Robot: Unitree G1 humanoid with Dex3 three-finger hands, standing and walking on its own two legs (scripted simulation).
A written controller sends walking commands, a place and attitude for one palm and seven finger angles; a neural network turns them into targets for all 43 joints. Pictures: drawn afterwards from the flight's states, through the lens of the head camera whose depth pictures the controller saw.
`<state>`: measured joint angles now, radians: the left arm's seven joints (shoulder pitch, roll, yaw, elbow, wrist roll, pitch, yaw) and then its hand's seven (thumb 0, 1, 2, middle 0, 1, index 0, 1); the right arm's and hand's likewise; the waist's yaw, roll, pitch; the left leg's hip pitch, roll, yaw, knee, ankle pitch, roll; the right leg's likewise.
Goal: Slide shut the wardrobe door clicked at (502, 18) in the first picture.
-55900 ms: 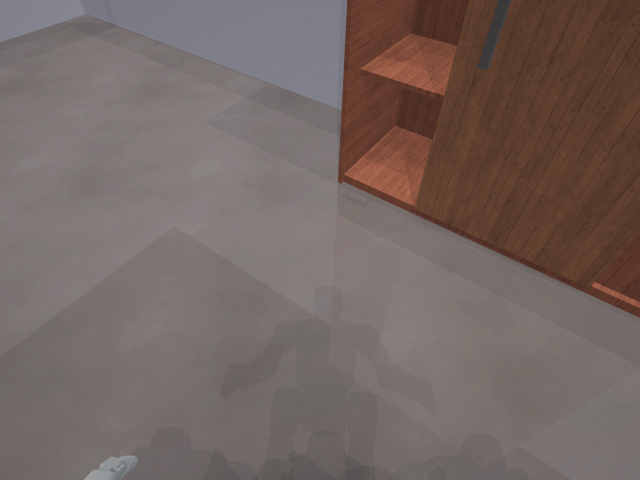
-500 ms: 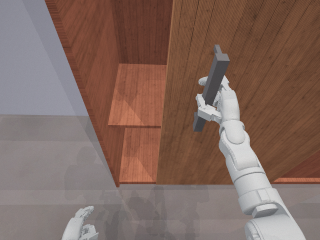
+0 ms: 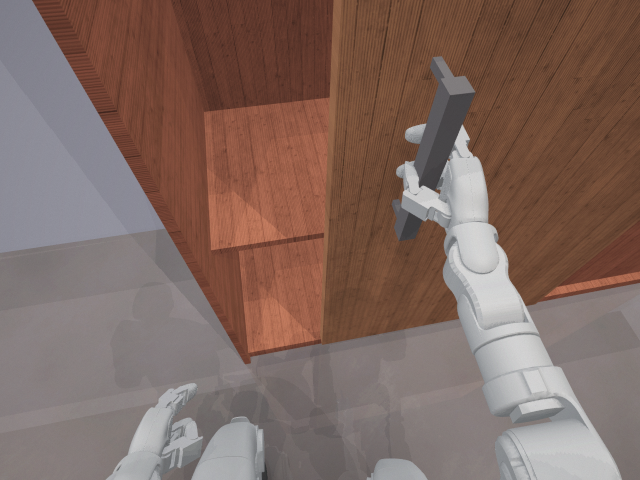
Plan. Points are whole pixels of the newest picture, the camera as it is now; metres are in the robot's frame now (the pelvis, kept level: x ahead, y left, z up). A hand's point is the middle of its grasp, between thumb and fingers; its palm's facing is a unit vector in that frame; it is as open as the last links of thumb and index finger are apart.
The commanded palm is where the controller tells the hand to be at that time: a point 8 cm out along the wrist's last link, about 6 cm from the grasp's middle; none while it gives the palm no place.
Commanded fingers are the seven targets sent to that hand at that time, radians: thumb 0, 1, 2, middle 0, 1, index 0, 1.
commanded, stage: step sideways, sliding the door along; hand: right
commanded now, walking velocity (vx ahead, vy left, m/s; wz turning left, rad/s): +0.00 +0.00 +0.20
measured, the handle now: (419, 163) +0.46 -0.15 +0.09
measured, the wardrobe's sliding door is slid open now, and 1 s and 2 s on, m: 0.22 0.08 0.07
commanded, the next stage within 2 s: stop walking and hold the door there in 1.38 s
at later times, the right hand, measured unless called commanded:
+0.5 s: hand (362, 196) +0.40 -0.07 +0.10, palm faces +0.14 +0.99 -0.07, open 6.3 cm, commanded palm +0.37 -0.03 +0.10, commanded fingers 0.00 -0.90 -0.90 0.45 1.40 0.45 1.40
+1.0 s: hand (299, 212) +0.39 +0.00 +0.10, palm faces -0.07 +1.00 -0.06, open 6.3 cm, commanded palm +0.37 +0.01 +0.10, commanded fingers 0.00 -0.90 -0.90 0.45 1.40 0.45 1.40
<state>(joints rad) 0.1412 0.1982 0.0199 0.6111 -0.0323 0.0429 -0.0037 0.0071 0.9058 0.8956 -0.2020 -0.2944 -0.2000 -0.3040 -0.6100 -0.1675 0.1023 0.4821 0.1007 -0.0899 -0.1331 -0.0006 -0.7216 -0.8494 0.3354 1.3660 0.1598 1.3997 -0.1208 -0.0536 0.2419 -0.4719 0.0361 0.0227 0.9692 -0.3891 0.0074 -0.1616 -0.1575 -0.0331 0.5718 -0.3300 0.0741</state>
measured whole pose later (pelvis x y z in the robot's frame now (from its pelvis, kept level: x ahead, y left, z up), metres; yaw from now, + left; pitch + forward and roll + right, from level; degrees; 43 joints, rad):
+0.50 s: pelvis +0.05 +0.04 -0.01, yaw +2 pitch +0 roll +1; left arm 0.08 0.23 0.06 0.61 -0.03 -0.08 0.03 0.01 0.91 0.90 -0.20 -0.29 -0.20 -0.30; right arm -0.28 -0.07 0.08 0.11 0.04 -0.07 -0.21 0.02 -0.72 -0.81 0.38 1.39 0.22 1.40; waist -0.12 -0.07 0.14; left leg -0.38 0.08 -0.01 0.63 -0.20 -0.06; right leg -0.17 -0.16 -0.07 0.56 -0.39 0.11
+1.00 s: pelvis +0.03 +0.06 -0.02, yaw +4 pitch -1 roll +0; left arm 0.09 0.17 0.04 0.58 -0.03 0.03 0.02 0.01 0.90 0.90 -0.20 -0.29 -0.20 -0.30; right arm -0.31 -0.09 0.14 0.12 0.05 -0.09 -0.15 0.01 -0.71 -0.76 0.38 1.40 0.23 1.40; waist -0.07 -0.02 0.15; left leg -0.42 0.05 0.03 0.71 -0.25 -0.01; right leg -0.20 -0.22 -0.09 0.67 -0.42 0.14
